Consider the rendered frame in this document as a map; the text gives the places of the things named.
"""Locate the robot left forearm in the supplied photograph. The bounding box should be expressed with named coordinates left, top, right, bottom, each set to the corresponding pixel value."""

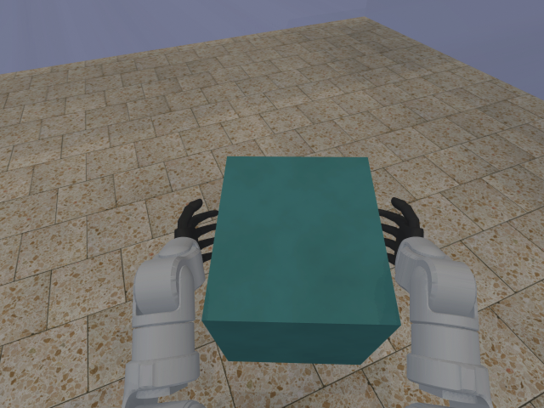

left=122, top=237, right=206, bottom=408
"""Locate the carton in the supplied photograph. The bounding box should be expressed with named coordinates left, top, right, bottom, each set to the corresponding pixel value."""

left=201, top=156, right=401, bottom=365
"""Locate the robot right hand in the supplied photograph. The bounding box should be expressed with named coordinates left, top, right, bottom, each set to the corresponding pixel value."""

left=378, top=197, right=423, bottom=266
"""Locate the robot left hand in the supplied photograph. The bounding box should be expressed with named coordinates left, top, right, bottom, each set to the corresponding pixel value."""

left=174, top=199, right=218, bottom=263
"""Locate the robot right forearm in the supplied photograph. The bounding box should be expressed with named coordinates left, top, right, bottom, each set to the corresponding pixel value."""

left=394, top=236, right=494, bottom=408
